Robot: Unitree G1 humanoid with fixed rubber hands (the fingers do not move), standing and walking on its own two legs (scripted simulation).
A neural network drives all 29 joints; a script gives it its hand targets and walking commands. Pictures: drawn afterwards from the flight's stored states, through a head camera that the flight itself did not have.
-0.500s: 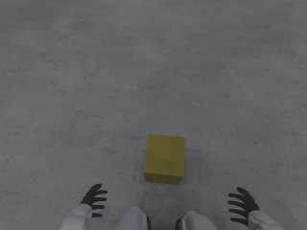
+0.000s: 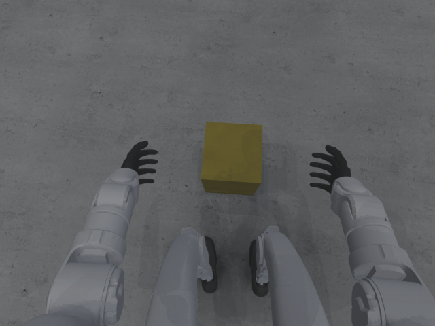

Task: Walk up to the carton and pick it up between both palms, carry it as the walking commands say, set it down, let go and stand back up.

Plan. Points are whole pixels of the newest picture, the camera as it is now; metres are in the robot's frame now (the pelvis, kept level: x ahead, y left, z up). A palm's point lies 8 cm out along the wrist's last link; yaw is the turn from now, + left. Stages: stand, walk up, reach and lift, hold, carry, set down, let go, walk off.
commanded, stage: reach and lift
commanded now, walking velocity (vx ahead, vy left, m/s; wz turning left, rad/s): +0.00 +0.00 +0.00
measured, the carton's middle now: (231, 161) +0.52 -0.03 -0.56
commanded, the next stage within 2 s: none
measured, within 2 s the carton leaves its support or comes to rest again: neither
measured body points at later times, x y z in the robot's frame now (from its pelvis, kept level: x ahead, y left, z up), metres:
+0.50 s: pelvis +0.01 -0.01 -0.03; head +0.29 -0.02 +0.32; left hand +0.52 +0.17 -0.14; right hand +0.48 -0.23 -0.14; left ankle +0.11 +0.08 -0.65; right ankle +0.09 -0.12 -0.65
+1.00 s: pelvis +0.00 -0.02 -0.07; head +0.35 -0.01 +0.20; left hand +0.55 +0.17 -0.23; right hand +0.51 -0.22 -0.23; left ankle +0.11 +0.08 -0.65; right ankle +0.09 -0.13 -0.65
